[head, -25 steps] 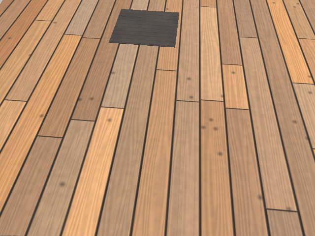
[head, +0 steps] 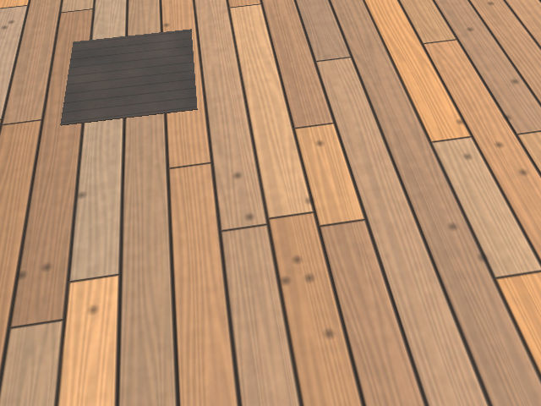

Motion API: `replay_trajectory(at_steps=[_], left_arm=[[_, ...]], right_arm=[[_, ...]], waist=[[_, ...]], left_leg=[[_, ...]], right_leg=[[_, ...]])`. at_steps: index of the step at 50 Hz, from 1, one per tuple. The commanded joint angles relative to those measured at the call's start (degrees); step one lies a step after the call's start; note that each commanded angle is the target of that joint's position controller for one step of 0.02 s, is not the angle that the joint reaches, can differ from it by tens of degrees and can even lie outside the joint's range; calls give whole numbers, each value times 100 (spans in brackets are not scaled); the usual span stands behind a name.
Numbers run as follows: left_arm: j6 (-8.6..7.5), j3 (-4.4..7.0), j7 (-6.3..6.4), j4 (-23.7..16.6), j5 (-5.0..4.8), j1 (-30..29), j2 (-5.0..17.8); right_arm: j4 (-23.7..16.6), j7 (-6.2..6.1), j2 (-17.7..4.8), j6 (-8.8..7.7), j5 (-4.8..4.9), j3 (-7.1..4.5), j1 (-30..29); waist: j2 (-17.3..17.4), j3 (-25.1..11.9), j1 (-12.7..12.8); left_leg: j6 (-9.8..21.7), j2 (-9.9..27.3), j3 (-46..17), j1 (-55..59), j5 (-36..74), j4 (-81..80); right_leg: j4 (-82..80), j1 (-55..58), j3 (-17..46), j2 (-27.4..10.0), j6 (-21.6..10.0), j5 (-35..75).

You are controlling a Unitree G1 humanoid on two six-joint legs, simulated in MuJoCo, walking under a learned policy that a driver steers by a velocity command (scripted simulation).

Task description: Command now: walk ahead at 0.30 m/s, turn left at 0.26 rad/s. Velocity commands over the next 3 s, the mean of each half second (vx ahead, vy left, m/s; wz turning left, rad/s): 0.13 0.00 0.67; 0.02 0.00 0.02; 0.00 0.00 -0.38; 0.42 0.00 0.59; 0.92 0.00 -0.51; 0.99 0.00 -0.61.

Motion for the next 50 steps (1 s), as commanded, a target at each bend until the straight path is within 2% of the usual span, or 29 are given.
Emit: replay_trajectory(at_steps=[1, 4, 8, 10, 11, 12, 13, 14, 15, 16, 17, 18, 20, 23, 26, 31, 33, 34, 35, 36, 37, 38, 39, 41, 42, 44, 46, 48, 50], left_arm=[[-91, 223, 202, -368, 43, -565, 808], [84, 223, 358, -292, -3, -511, 839], [392, 286, 437, -243, -50, -599, 934], [511, 318, 493, -335, -107, -841, 957], [547, 320, 518, -386, -144, -956, 928], [553, 300, 516, -456, -178, -1129, 886], [496, 200, 431, -604, -20, -984, 562], [462, 107, 295, -751, 44, -452, 291], [366, 154, 185, -599, -36, -367, 789], [335, 199, 152, -680, -125, -846, 940], [349, 207, 183, -676, -64, -1089, 860], [387, 225, 226, -704, -19, -1222, 856], [439, 215, 207, -635, -62, -1207, 689], [417, 197, 251, -503, -98, -1203, 522], [426, 232, 283, -381, -135, -1146, 581], [323, 254, 216, -358, -117, -1192, 646], [251, 268, 160, -311, -102, -1001, 694], [207, 250, 114, -239, -80, -801, 640], [177, 194, 68, -225, 3, -782, 529], [177, 160, 53, -314, 135, -975, 675], [200, 108, 69, -390, 205, -1432, 755], [226, 101, 68, -407, 136, -1468, 652], [263, 157, 66, -404, 5, -1311, 809], [334, 356, 119, -372, -199, -920, 1448], [369, 414, 168, -385, -218, -799, 1550], [410, 442, 236, -383, -203, -386, 1419], [420, 495, 279, -391, -222, -214, 1369], [506, 551, 335, -463, -300, -314, 1307], [652, 598, 386, -554, -331, -453, 1265]], right_arm=[[40, 38, -266, 57, -52, -89, 662], [-139, 224, -264, 15, -71, -98, 180], [-352, 497, -421, 48, -82, -205, 246], [-336, 534, -553, 87, -99, -297, 744], [-258, 494, -651, 90, -97, -368, 1217], [-106, 404, -834, 60, -119, -483, 2052], [-186, 251, -1343, 25, -135, -604, 2119], [-461, 207, -1649, -7, -381, -620, 1797], [-741, 228, -1419, 11, -332, -595, 1320], [-860, 196, -1130, 53, -206, -532, 1007], [-891, 158, -898, 130, -51, -471, 795], [-941, 94, -782, 199, 26, -440, 632], [-1040, 2, -742, 338, -44, -448, 493], [-1036, -138, -972, 472, -91, -560, 702], [-1105, -224, -995, 596, -68, -581, 544], [-1138, -168, -780, 684, -172, -460, 456], [-1154, -133, -683, 687, -187, -380, 325], [-1153, -118, -545, 681, -179, -302, 215], [-1039, -95, -268, 650, -205, -187, 379], [-864, -68, 49, 608, -340, -82, 821], [-825, -44, -164, 572, -389, -146, 1228], [-842, -70, -389, 520, -442, -194, 854], [-851, -94, -581, 487, -395, -261, 388], [-927, -136, -556, 489, -335, -313, -72], [-922, -136, -489, 469, -280, -313, -68], [-924, -137, -392, 399, -186, -318, -221], [-872, -148, -355, 334, -144, -342, -203], [-789, -142, -287, 292, -97, -339, -181], [-719, -105, -213, 259, -35, -325, -198]], waist=[[-394, -774, -317], [-503, -839, 18], [-551, -761, 33], [-643, -863, -212], [-646, -1022, -435], [-361, -1339, -915], [933, -1429, -726], [1793, -2240, -177], [781, -2748, -360], [250, -2162, -380], [-432, -1593, -236], [-429, -1354, -161], [-47, -1168, -74], [187, -1417, -196], [468, -1557, -249], [831, -1533, -488], [841, -1561, -427], [791, -1582, -309], [590, -1527, -297], [-279, -1456, -604], [-1167, -1026, -1089], [-1275, -827, -869], [-1080, -656, -603], [-1176, -538, -309], [-1263, -516, -258], [-1359, -726, -23], [-1185, -1072, 7], [-979, -1334, -53], [-1013, -1441, -86]], left_leg=[[-132, -62, 279, 960, 1431, -1160], [-201, -147, 562, 733, 2478, -2252], [1, -180, 783, 363, 1653, -2633], [217, -465, 1033, 675, 932, -2635], [395, -681, 1093, 1156, 842, -2814], [704, -791, 804, 2233, 1559, -3430], [1204, 65, -699, 3197, 4449, -3523], [2668, 1256, -3783, 4537, 4371, -4048], [2542, 1308, -3887, 4612, 2897, -4386], [2263, 1075, -3303, 4046, 2070, -4498], [1924, 771, -2792, 3382, 1444, -4613], [1741, 560, -2490, 2891, 1190, -4650], [1469, 67, -2088, 2444, 1154, -4709], [1431, -25, -2068, 2578, 1751, -4516], [1243, -108, -2075, 2505, 1218, -4395], [1207, -42, -2234, 2417, 1286, -4093], [1191, 64, -2300, 2558, 1671, -3836], [1103, 19, -2201, 2458, 1695, -3698], [870, -154, -2012, 2335, 1282, -3644], [511, -607, -1404, 2220, 74, -3035], [174, -1034, -786, 2195, -1099, -2980], [-5, -842, -594, 2428, -671, -3215], [-12, -857, -484, 2463, -282, -3360], [-44, -976, -214, 2162, -203, -3187], [-76, -1049, -122, 1870, -431, -3039], [-148, -1176, -195, 1209, -1315, -2362], [-256, -1165, -403, 685, -1677, -1620], [-330, -1139, -453, 665, -1523, -1667], [-344, -1189, -384, 990, -1195, -2157]], right_leg=[[-957, -219, -86, -1248, -217, 4017], [-810, 530, -399, -1339, -45, 3655], [-208, 1245, -392, -1844, -136, 3777], [596, 1238, -447, -1918, -60, 4638], [1304, 1093, -521, -1818, 56, 4984], [2562, 549, -579, -1508, 304, 4474], [4112, -710, -541, -686, 725, 692], [5956, -2586, 414, 601, 1099, -2777], [6196, -2628, 1496, 122, 953, -2440], [5941, -2699, 1435, -60, 867, -2031], [5417, -2742, 1350, -282, 865, -1712], [4829, -2582, 1343, -423, 874, -1485], [3803, -2122, 1196, -364, 983, -1260], [2898, -1921, 1184, -196, 1215, -1086], [2426, -1735, 1229, -215, 1301, -589], [1826, -1261, 1071, -423, 1209, -536], [1302, -1007, 963, -534, 1067, -427], [712, -554, 876, -606, 955, 83], [-44, -83, 1051, -778, 817, 848], [-494, 122, 2060, -1529, 563, 1460], [-466, -432, 2567, -1925, -59, 1803], [-670, -944, 2896, -1903, -286, 669], [-676, -969, 2784, -1590, -93, -24], [-638, -744, 3029, -1464, -13, -388], [-587, -495, 3253, -1507, -109, -229], [-486, 269, 3695, -1604, -354, 570], [-251, 1016, 3911, -1704, -515, 1697], [-82, 1295, 3833, -1578, -404, 2260], [-73, 1195, 3791, -1395, -267, 2266]])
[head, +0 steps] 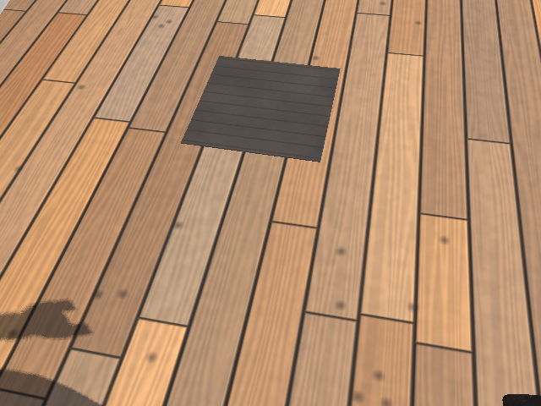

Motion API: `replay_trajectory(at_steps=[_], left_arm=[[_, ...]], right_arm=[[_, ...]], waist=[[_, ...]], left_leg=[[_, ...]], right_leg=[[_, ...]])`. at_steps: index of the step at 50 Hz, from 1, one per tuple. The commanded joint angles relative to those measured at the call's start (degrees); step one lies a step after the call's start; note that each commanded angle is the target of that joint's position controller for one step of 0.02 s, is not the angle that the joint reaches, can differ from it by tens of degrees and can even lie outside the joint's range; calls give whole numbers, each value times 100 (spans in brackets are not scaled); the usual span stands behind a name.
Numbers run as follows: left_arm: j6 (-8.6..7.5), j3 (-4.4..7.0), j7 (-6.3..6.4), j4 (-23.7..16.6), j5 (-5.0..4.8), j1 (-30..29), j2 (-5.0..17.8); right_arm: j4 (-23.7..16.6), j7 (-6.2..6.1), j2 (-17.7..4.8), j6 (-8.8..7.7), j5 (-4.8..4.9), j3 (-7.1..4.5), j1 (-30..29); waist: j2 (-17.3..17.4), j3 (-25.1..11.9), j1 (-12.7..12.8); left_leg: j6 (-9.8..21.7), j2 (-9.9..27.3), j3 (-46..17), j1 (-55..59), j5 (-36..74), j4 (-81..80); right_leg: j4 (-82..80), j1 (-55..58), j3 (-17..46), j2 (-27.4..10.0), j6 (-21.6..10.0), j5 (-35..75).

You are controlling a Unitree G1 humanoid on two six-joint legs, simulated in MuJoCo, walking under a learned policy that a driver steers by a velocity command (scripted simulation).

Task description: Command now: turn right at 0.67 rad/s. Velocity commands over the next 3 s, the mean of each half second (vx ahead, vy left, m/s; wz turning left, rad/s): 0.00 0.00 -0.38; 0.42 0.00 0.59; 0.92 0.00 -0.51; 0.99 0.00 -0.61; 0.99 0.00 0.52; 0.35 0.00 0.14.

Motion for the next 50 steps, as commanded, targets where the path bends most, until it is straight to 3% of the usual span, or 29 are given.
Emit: replay_trajectory(at_steps=[1, 3, 5, 6, 7, 8, 9, 10, 11, 12, 16, 18, 19, 20, 22, 24, 26, 27, 28, 29, 30, 31, 32, 33, 34, 38, 41, 46, 50], left_arm=[[118, 396, 109, -512, -46, -212, 1068], [183, 437, 107, -614, -52, -327, 1082], [191, 440, 100, -708, -136, -518, 1065], [185, 399, 107, -734, -171, -494, 952], [202, 312, 87, -619, -95, 72, 602], [140, 369, 93, -718, -45, 195, 740], [74, 488, 84, -698, 53, 158, 1210], [83, 540, 91, -552, 67, 196, 1389], [125, 509, 116, -412, 90, 268, 1235], [161, 452, 130, -365, 116, 330, 1059], [99, 283, 129, -588, 36, -130, 801], [80, 133, 143, -617, 141, -285, 469], [81, 54, 127, -618, 223, -295, 298], [65, 20, 119, -659, 237, -454, 244], [32, 111, 138, -685, 124, -615, 553], [-6, 142, 157, -654, 47, -516, 639], [-67, 154, 141, -525, 47, -208, 626], [-108, 201, 127, -429, 60, 33, 742], [-115, 274, 148, -385, 123, 320, 1003], [-36, 402, 152, -358, 227, 196, 1495], [-16, 308, 127, -515, 354, -30, 1025], [-35, 204, 102, -574, 376, -104, 733], [-103, 171, 91, -557, 271, -146, 581], [-197, 163, 90, -500, 95, -178, 564], [-289, 156, 104, -442, 59, -116, 608], [-547, 187, 76, -301, 214, 298, 706], [-630, 224, 6, -211, 219, 450, 795], [-697, 260, -132, 41, 162, 769, 915], [-614, 233, -190, 328, -23, 1013, 1000]], right_arm=[[-330, 43, -288, -156, 92, -104, -67], [-214, 109, -344, -179, 103, -133, 121], [-41, 132, -465, -193, 88, -205, 476], [60, 111, -623, -180, 72, -271, 648], [-12, 75, -906, -131, -10, -309, 484], [-169, 115, -1224, -113, -338, -318, 208], [-241, 127, -1063, -165, -426, -286, -38], [-289, 102, -748, -193, -332, -187, -323], [-293, 75, -598, -199, -219, -127, -382], [-239, 47, -546, -195, -117, -88, -321], [-15, 27, -568, -131, -131, -20, 345], [122, 72, -330, -146, -126, 104, 460], [147, 119, -323, -152, -87, 137, 335], [149, 147, -552, -125, -26, 70, 326], [220, 171, -1159, -45, 30, -127, 668], [223, 175, -1250, -20, 105, -182, 690], [177, 140, -1145, -2, 236, -186, 434], [132, 87, -1044, 5, 282, -173, 306], [75, 46, -782, -8, 223, -110, 346], [-52, 50, -375, -47, 151, -19, 529], [123, 57, -718, -47, 150, -124, 785], [221, 81, -992, 1, 174, -230, 922], [213, 92, -899, 66, 184, -236, 824], [146, 118, -831, 118, 140, -212, 680], [65, 151, -781, 120, 109, -195, 502], [-214, 275, -586, -64, 155, -117, 171], [-361, 331, -499, -120, 174, -85, 134], [-557, 408, -183, -208, 168, 104, -209], [-774, 545, -184, -311, 161, 193, -699]], waist=[[-881, -1127, -110], [-1030, -1132, -174], [-1053, -1082, -389], [-932, -1068, -436], [117, -1203, -94], [1257, -892, 27], [1063, -563, 69], [626, -399, 138], [425, -350, 119], [492, -320, 62], [697, -361, -299], [698, -525, -307], [800, -569, -234], [965, -461, -321], [1126, -315, -501], [1110, -383, -427], [1029, -528, -167], [907, -686, -44], [442, -1085, -24], [-1264, -1039, -267], [-1335, -1093, -135], [-878, -1042, -150], [-764, -894, -161], [-949, -526, -76], [-1058, -297, 4], [-688, -1, 233], [-620, 156, 201], [-368, 646, 145], [-271, 922, 50]], left_leg=[[-51, -48, -25, -561, 247, -477], [-1, -89, 8, 15, 538, -1153], [98, 9, 77, 773, 1387, -2288], [234, 353, 21, 1454, 1990, -2854], [659, 1477, -988, 2149, 1941, -2968], [1429, 2541, -2285, 1534, 2492, -2941], [1793, 2858, -2324, 1031, 2696, -2997], [1672, 2489, -1682, 821, 2646, -2867], [1485, 2075, -1213, 861, 2470, -2762], [1462, 1929, -986, 976, 2821, -2662], [1756, 1818, -488, 1548, 4352, -2465], [1763, 1738, -547, 1679, 4400, -2382], [1686, 1639, -495, 1592, 4307, -2406], [1648, 1529, -506, 1372, 4247, -2414], [1727, 1580, -957, 1372, 4402, -2323], [1799, 1723, -1510, 1667, 4611, -2269], [1623, 1631, -1739, 1631, 4487, -2104], [1374, 1471, -1662, 1188, 4138, -1951], [1045, 1214, -1329, 403, 3183, -1433], [574, 400, -301, -912, 972, -538], [246, 251, 144, -1272, -1027, 716], [144, 597, 182, -1492, -776, 1574], [134, 861, 248, -1853, -204, 1831], [77, 1011, 306, -2365, 281, 1985], [42, 1136, 337, -2698, 588, 2172], [35, 1310, 475, -3254, 1372, 2157], [69, 1417, 421, -3449, 1742, 1970], [331, 1404, 461, -3113, 2217, 978], [670, 1351, 847, -2456, 1757, -84]], right_leg=[[-407, 1711, 1863, -1167, -922, 2059], [-470, 1359, 1961, -1052, -864, 1807], [-435, 867, 2006, -845, -669, 1015], [-236, 296, 1799, -573, -430, 169], [811, -484, 999, 73, -145, -1720], [1972, -1377, 247, 596, 111, -2653], [3026, -1474, 74, 82, 292, -2478], [3455, -1388, -58, -40, 352, -2073], [3690, -1403, -91, -14, 407, -1725], [4061, -1521, -137, 12, 481, -1514], [4046, -1744, -519, -80, 718, -1390], [2971, -1235, -450, -342, 748, -1357], [2249, -817, -779, -578, 777, -1352], [1688, -461, -1071, -548, 804, -1476], [1209, -338, -1284, -216, 817, -1546], [611, -303, -1095, -124, 698, -1394], [-508, 242, -1005, -148, 483, -642], [-1032, 998, -984, -340, 346, 199], [-771, 2077, -678, -1022, 84, 1192], [-432, 2540, 242, -2067, -655, 3058], [-493, 2316, 583, -2747, -1322, 3821], [-757, 2196, 321, -2671, -1329, 2466], [-1036, 2220, 114, -2347, -1062, 148], [-1383, 2221, 66, -2174, -899, -1355], [-1613, 2169, 71, -2174, -834, -1919], [-2022, 2328, -452, -2196, -797, -1844], [-2119, 2328, -972, -2271, -790, -1450], [-2454, 1857, -1710, -2357, -875, -955], [-2646, 1845, -1937, -2479, -981, -164]])
Over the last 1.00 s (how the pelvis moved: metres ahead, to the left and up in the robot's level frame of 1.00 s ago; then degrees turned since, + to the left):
0.28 0.00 0.00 20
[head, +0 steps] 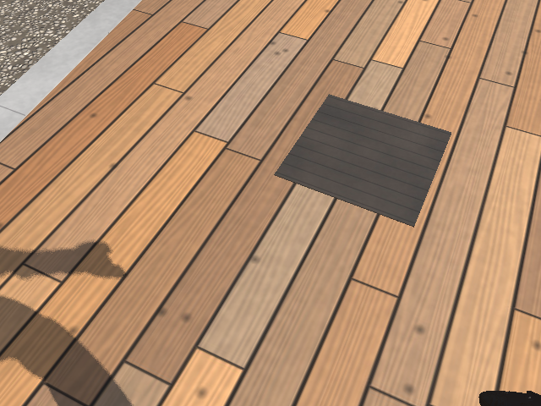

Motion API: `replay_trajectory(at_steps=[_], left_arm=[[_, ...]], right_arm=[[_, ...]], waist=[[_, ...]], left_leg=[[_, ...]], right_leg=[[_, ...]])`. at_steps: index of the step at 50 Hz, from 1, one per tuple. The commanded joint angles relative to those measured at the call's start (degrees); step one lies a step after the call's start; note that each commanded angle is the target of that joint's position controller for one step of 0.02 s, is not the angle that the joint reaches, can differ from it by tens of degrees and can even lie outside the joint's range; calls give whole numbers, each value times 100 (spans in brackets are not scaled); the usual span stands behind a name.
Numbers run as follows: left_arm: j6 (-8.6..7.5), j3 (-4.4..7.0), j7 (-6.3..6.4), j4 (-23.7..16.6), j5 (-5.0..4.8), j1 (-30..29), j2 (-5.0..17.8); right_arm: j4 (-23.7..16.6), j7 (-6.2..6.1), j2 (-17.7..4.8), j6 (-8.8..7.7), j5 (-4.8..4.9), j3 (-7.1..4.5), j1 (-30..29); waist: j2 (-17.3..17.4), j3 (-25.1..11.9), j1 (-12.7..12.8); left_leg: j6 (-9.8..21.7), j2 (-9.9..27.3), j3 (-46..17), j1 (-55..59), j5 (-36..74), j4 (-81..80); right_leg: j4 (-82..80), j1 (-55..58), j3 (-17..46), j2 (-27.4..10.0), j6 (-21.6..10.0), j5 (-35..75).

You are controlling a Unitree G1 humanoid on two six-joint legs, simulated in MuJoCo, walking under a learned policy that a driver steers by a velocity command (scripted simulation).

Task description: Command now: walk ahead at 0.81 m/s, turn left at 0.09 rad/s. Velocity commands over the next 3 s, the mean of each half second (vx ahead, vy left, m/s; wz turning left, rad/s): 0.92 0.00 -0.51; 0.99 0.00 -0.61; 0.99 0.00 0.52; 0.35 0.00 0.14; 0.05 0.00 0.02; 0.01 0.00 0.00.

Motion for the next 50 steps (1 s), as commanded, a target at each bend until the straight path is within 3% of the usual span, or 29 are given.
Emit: replay_trajectory(at_steps=[1, 2, 4, 5, 6, 7, 8, 10, 11, 13, 19, 22, 24, 26, 28, 29, 30, 31, 32, 33, 34, 35, 36, 38, 41, 43, 46, 48, 50], left_arm=[[-20, 160, -47, -227, -157, -286, 984], [-5, 177, -49, -170, -156, -270, 1160], [-24, 89, -19, -64, -75, -386, 1222], [-114, -97, -37, -215, 11, -274, 694], [-231, -303, -43, -466, -104, 21, -84], [-287, -157, 5, -511, -356, -392, 395], [-255, -82, 43, -655, -420, -792, 496], [-141, -73, 80, -596, -189, -705, 316], [-27, -59, 16, -463, -238, -379, 213], [209, -43, -69, -281, -314, -244, 64], [345, -65, -122, -629, -253, -1246, 61], [246, -112, -312, -879, -224, -1777, 61], [182, -98, -451, -1022, -240, -1926, 129], [222, -3, -485, -1101, -311, -1616, 306], [462, 291, -380, -744, -316, 197, 915], [553, 511, -248, -344, -255, 1620, 1355], [558, 388, -153, -3, -216, 1829, 1042], [390, 162, -248, -264, 24, 911, 760], [177, 52, -277, -604, 152, 431, 445], [52, 62, -314, -751, 91, 287, 319], [-52, 64, -345, -842, 40, -132, 359], [-142, 91, -325, -957, 26, -524, 514], [-168, 120, -251, -1045, 10, -796, 624], [-165, 47, -105, -1037, -1, -896, 408], [-83, -42, 126, -786, -92, -545, 126], [-51, -33, 134, -606, -97, -271, 208], [-68, -28, 25, -343, -88, 129, 285], [-13, -19, 25, -163, -31, 194, 352], [30, 26, 32, -136, 136, -59, 589]], right_arm=[[-642, 106, -280, -192, -31, 14, -808], [-653, 113, -446, -226, -55, -49, -635], [-93, -5, -1083, -215, 3, -419, 1501], [160, -164, -1598, -148, -64, -586, 2562], [169, -218, -2058, -241, -263, -580, 2753], [113, -167, -1461, -358, -285, -404, 2406], [252, -108, -1138, -402, -210, -300, 2162], [385, -73, -693, -447, -275, -200, 1460], [414, -80, -420, -486, -351, -155, 1190], [551, -122, -108, -569, -302, -135, 938], [816, -326, -190, -604, -384, -161, 1116], [901, -440, -525, -532, -380, -212, 1374], [834, -525, -814, -428, -405, -246, 1260], [818, -664, -1245, -311, -361, -344, 1314], [584, -656, -1553, -238, -212, -448, 652], [395, -540, -1405, -313, -131, -418, 119], [333, -331, -310, -479, -103, -120, -331], [-84, -238, 493, -734, -129, 120, 316], [-451, -161, 191, -953, -48, 169, 544], [-532, -140, -318, -1047, 35, 65, 143], [-529, -157, -364, -1005, -7, 19, 80], [-464, -199, -290, -908, -122, 37, 225], [-404, -245, -392, -811, -215, -8, 309], [-348, -342, -521, -654, -247, -64, 279], [-707, -377, -6, -585, -376, 125, -833], [-792, -312, 213, -595, -300, 194, -1237], [-869, -245, -77, -637, -101, 70, -1635], [-898, -153, -237, -683, -36, -12, -1645], [-721, -116, -588, -684, 32, -202, -848]], waist=[[-426, 1239, -351], [-597, 1014, -549], [-668, -400, -1855], [-61, -1367, -2234], [1535, -2396, -1709], [963, -1996, -1708], [792, -915, -1563], [799, -154, -963], [1076, -149, -685], [770, 88, -515], [284, 1157, -537], [-18, 1343, -636], [-25, 1165, -514], [397, 601, -179], [826, -230, 871], [563, -683, 1473], [-1224, 190, 1362], [-2434, 181, 49], [-1957, -697, -244], [-610, -368, -274], [576, 110, -659], [800, 273, -930], [827, 396, -1022], [689, 496, -1025], [102, 700, -363], [-263, 561, 73], [-507, 548, 487], [-651, 559, 396], [-881, -7, -185]], left_leg=[[282, -120, 345, 140, -508, -819], [372, -371, 496, 817, -823, -1022], [569, -879, 695, 4113, -494, -1216], [737, 144, -715, 6465, -1484, -1094], [943, 1444, -3551, 6747, -4428, -2531], [742, 1610, -4046, 6022, -4764, -3281], [610, 1588, -3295, 5227, -3927, -3405], [478, 1187, -1827, 3901, -2376, -3431], [380, 1009, -1216, 3475, -1844, -3495], [200, 782, -314, 3274, -929, -3781], [49, 448, 1245, 3371, 716, -4383], [-87, 551, 1654, 4019, 2003, -4367], [-268, 478, 1988, 4139, 4226, -3955], [-278, 589, 2046, 4476, 7011, -2952], [-58, 804, 1827, 4045, 8380, -951], [84, 566, 1538, 3106, 7203, 942], [57, -798, 1445, 1531, -175, 3940], [92, -1426, 294, -217, -2660, 5377], [300, -1391, -716, -990, -2378, 5387], [536, -1133, -820, -920, -1911, 4646], [540, -865, -842, -604, -1363, 3816], [362, -696, -941, -251, -1121, 3353], [146, -581, -974, 62, -1010, 2944], [-163, -319, -825, 463, -849, 1950], [-471, -295, -214, 986, 724, -78], [-498, -423, 173, 1572, 1795, -1086], [-281, -470, 233, 1082, 1827, -1916], [58, -505, 304, 585, 1378, -2185], [445, -812, 568, 1042, 690, -1937]], right_leg=[[-756, -961, 891, -1612, -1385, 1424], [-360, -990, 869, -1607, -1375, 2666], [2157, -2002, 559, -1192, -1100, 4948], [4306, -3919, 689, -708, -752, 3106], [6453, -4768, 1688, 117, -587, -1095], [7210, -5214, 2360, 148, -618, -861], [7345, -5719, 2161, -22, -615, -334], [6913, -5421, 2036, -527, -616, 746], [6852, -4982, 2073, -711, -610, 1141], [6817, -4834, 1969, -786, -602, 1436], [5650, -5619, 1591, -434, -697, 2471], [4707, -5828, 1136, -229, -854, 2680], [3998, -5089, 459, 96, -1027, 2596], [3919, -4075, -57, 524, -1126, 2281], [4150, -1988, 156, 689, -1408, 1498], [3605, -275, 766, 542, -1696, 1556], [2825, -25, 1307, 364, -1971, 1977], [2668, 173, 3336, 213, -2568, 2119], [1249, 424, 5707, -680, -3234, -404], [409, -111, 6264, -877, -2939, -1425], [226, -1073, 6117, -848, -2637, -1769], [318, -1792, 5942, -691, -2611, -1518], [320, -2317, 5539, -440, -2572, -1062], [258, -2939, 4602, -73, -2409, -404], [377, -3498, 3201, 464, -2069, 879], [372, -3498, 2779, 451, -1804, 916], [465, -2123, 2815, -18, -1704, 1214], [672, -962, 2675, -367, -1580, 2599], [1451, -129, 2344, -575, -1378, 5528]])
Over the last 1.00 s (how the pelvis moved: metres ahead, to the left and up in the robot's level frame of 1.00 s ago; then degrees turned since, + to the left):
0.10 0.05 -0.02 11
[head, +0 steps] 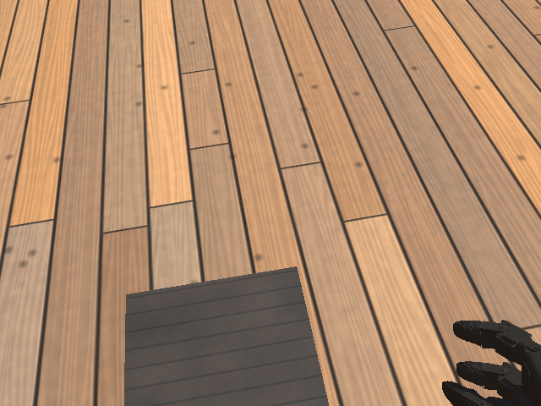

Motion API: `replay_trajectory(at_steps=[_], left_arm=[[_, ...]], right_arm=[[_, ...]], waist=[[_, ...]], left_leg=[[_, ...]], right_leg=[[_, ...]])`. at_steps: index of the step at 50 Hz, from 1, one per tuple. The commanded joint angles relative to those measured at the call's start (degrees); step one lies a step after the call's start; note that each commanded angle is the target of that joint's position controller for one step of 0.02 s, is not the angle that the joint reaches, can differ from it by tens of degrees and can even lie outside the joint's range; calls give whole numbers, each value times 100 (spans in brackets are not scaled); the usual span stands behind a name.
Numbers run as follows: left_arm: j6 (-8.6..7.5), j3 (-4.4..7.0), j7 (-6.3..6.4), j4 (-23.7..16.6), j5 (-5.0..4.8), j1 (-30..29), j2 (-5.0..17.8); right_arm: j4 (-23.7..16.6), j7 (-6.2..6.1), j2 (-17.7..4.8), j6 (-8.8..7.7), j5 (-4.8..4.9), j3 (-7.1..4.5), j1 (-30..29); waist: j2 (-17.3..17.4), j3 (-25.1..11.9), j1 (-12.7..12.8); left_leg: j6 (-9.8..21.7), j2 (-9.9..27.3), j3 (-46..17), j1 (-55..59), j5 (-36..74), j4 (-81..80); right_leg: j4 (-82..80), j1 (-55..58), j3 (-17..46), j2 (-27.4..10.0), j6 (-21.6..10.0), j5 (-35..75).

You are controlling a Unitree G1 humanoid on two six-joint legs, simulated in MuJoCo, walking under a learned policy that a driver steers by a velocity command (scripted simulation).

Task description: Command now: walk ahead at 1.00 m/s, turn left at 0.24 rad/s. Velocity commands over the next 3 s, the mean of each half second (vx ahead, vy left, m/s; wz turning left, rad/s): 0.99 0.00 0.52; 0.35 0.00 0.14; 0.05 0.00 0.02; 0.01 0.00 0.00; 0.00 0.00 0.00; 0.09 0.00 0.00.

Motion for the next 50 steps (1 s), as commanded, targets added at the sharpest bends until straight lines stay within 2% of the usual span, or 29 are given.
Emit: replay_trajectory(at_steps=[1, 2, 3, 4, 5, 6, 7, 8, 12, 17, 21, 23, 24, 25, 26, 27, 28, 29, 30, 32, 34, 36, 43, 44, 45, 46, 47, 48, 50], left_arm=[[74, 279, 19, 33, 275, 193, 1106], [91, 292, 38, -142, 333, -405, 1202], [26, 167, 68, -375, 494, -745, 818], [-150, -19, -76, -457, 56, 376, 132], [-334, -27, -128, -487, -133, 80, 637], [-426, -8, -163, -670, -192, -753, 858], [-494, -45, -136, -807, -54, -1248, 743], [-527, -28, -94, -853, 101, -1394, 680], [-417, -32, -37, -966, 209, -1395, 627], [-505, -164, -134, -1498, 236, -2832, 242], [-513, -23, -132, -1726, 35, -3285, 467], [-536, 150, -100, -1776, -28, -2999, 807], [-537, 254, -67, -1710, -38, -2365, 997], [-498, 284, -11, -1413, -10, -898, 1052], [-450, 319, -6, -1094, 193, 400, 1435], [-456, 283, -191, -622, 173, 882, 1237], [-355, 270, -165, -735, 129, 758, 801], [-310, 175, -108, -782, 120, 132, 560], [-312, 119, -109, -692, 129, -274, 558], [-339, 62, -89, -510, 189, -566, 512], [-337, 14, -117, -412, 111, -1042, 437], [-282, 133, -89, -340, 61, -1223, 844], [-136, 157, -29, 139, -47, -640, 1027], [-130, 117, -39, 194, 5, -440, 938], [-157, 12, -61, 199, 126, 104, 712], [-77, -144, -61, 392, 50, 789, 368], [52, -69, -74, 453, -5, 688, 762], [177, -14, -47, 394, -16, 406, 909], [430, 31, 87, 352, 33, 6, 886]], right_arm=[[-245, 32, -1050, -69, 177, -454, 616], [122, 7, -1203, 14, 188, -525, 2053], [492, -20, -1406, 126, 124, -509, 3370], [632, 96, -1505, 38, -57, -526, 3198], [466, 90, -919, 63, -145, -445, 2726], [378, 73, -755, 71, -206, -414, 2535], [395, 136, -825, 44, -204, -421, 2374], [416, 165, -780, 8, -173, -396, 2214], [585, 54, -613, 43, 50, -305, 2246], [944, -141, -702, 139, 39, -317, 2732], [1423, -157, -484, 181, 71, -238, 3264], [1573, -188, -661, 247, -16, -290, 3337], [1577, -185, -872, 310, -114, -343, 3181], [1355, -178, -945, 360, -235, -345, 2562], [1141, -187, -377, 323, -398, -192, 2672], [1401, -144, 69, 281, -53, 35, 3700], [1421, -178, -677, 336, 59, -126, 3309], [1020, -207, -940, 335, 44, -186, 2121], [788, -213, -825, 307, -58, -155, 1448], [653, -155, -435, 313, -130, -120, 1426], [708, -138, -112, 341, -107, -32, 1734], [690, -81, -42, 264, -180, 49, 1564], [645, -30, -754, 277, -349, -170, 985], [647, -77, -971, 274, -373, -233, 1077], [531, -134, -1291, 289, -478, -262, 1156], [518, -134, -922, 373, -531, -136, 1313], [607, -59, -572, 427, -341, -42, 1376], [649, -8, -574, 461, -214, -40, 1166], [615, 5, -696, 520, -217, -65, 606]], waist=[[-1160, -729, -804], [-1045, -1288, -1646], [81, -1893, -2011], [2660, -2237, -999], [1492, -1676, -1192], [558, -948, -1274], [-495, -414, -1096], [-718, -256, -892], [-210, 195, -566], [123, 491, -1154], [375, 383, -1343], [588, 25, -1045], [775, -387, -592], [925, -1176, 212], [-493, -2467, 266], [-2560, -3547, 37], [-1444, -3105, 237], [-855, -1875, 251], [-51, -918, 23], [-128, -389, -521], [-348, -270, -912], [-534, -474, -879], [-419, -512, -865], [-169, -529, -878], [661, -1035, -690], [1421, -1934, -710], [948, -2015, -791], [596, -1675, -735], [263, -1099, -582]], left_leg=[[571, -481, 466, 1277, -765, 350], [736, -357, 280, 2928, -532, 383], [824, 155, -851, 4765, -1391, 840], [1986, 1316, -4711, 6205, -3857, -819], [1840, 1372, -5441, 6121, -5131, -1557], [1678, 1267, -4647, 5341, -4304, -1495], [1603, 991, -4133, 4431, -3322, -1570], [1630, 762, -3687, 3939, -2633, -1584], [1660, 309, -2858, 2927, -1377, -1775], [1179, -90, -2109, 1431, -556, -2008], [893, 165, -2109, 2668, 338, -1594], [735, 309, -2031, 3478, 2938, -781], [571, 284, -1936, 3665, 4176, 211], [378, 222, -1923, 3002, 4270, 1740], [96, -473, -1556, 1489, 1132, 4029], [-311, -1107, -1553, -273, -3909, 5964], [-260, -633, -1557, -602, -3743, 6145], [-249, -350, -1240, -830, -3492, 5754], [-215, -251, -905, -821, -3390, 5377], [-166, -20, -781, -280, -3229, 4630], [-210, 136, -625, 337, -2908, 3250], [-215, 4, -274, 1307, -1538, 1734], [190, -239, -391, 2496, 506, 16], [335, -41, -487, 2817, 1593, -139], [877, 991, -1400, 3784, 4151, 174], [1786, 1992, -2431, 4462, 5072, 171], [1771, 1842, -2611, 4246, 4249, 53], [1577, 1635, -2473, 3893, 3170, -93], [1312, 1407, -2250, 2797, 1344, -567]], right_leg=[[1221, 400, -141, -1493, -394, 7572], [2753, -477, -454, -1377, -235, 7860], [5066, -2066, -667, -951, -65, 4793], [6665, -4484, -306, 172, 350, 23], [6538, -5256, 103, -281, 123, 384], [6216, -5301, 38, -483, 51, 730], [5706, -5058, -52, -597, 39, 853], [5138, -4840, -36, -716, 101, 970], [3820, -4583, -249, -866, 556, 1061], [1425, -3151, -821, -419, 759, 3672], [608, -2938, -808, -324, 582, 3864], [612, -2602, -1083, -78, 346, 3140], [607, -1976, -1165, -59, 160, 3076], [779, -393, -691, -660, -161, 3580], [1607, 1961, 715, -1977, -767, 5123], [1187, 3565, 3404, -3415, -1905, 5434], [870, 2978, 3127, -2950, -1589, 4308], [695, 1830, 1978, -2609, -1238, 4915], [374, 532, 1390, -2340, -1058, 5662], [-131, -853, 867, -2059, -934, 5945], [-466, -1791, 280, -1808, -836, 5951], [-599, -2370, -409, -1426, -734, 6152], [363, -2019, -453, -1292, -80, 4105], [962, -2119, -604, -1019, 124, 3754], [2081, -2737, -840, -606, 469, 2010], [3500, -3160, -771, -432, 779, -968], [3878, -3280, -444, -584, 871, -1501], [4034, -3460, -415, -722, 947, -1408], [3704, -3335, -479, -901, 1059, -861]])
Over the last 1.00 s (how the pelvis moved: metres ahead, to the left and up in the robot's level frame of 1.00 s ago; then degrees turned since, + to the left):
0.78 -0.05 -0.01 -37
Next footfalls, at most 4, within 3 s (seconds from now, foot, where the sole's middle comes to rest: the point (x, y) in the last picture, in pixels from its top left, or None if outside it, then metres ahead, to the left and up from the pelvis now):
0.04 left None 0.25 0.12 -0.76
0.50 right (307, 307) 0.72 0.05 -0.76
0.88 left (205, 261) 0.84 0.35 -0.76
1.16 right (297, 261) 0.86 0.09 -0.76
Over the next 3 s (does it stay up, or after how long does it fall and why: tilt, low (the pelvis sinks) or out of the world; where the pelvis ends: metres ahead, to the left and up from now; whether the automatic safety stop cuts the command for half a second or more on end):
stays up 0.84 0.21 0.02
